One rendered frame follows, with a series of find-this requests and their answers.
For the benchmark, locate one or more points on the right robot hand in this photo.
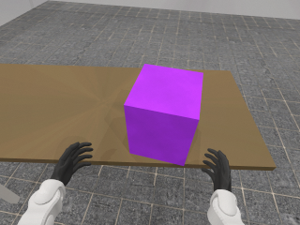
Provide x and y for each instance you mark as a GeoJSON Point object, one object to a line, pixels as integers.
{"type": "Point", "coordinates": [221, 176]}

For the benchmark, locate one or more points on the carton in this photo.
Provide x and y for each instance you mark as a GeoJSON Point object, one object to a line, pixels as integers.
{"type": "Point", "coordinates": [162, 113]}

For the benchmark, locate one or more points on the table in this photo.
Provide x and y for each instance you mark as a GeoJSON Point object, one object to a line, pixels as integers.
{"type": "Point", "coordinates": [44, 109]}

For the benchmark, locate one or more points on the right robot forearm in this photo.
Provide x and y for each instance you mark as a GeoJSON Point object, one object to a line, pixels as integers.
{"type": "Point", "coordinates": [223, 209]}

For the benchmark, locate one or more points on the left robot forearm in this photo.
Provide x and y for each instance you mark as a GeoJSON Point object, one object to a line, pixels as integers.
{"type": "Point", "coordinates": [45, 204]}

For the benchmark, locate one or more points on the left robot hand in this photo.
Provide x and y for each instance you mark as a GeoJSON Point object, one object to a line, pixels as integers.
{"type": "Point", "coordinates": [68, 162]}

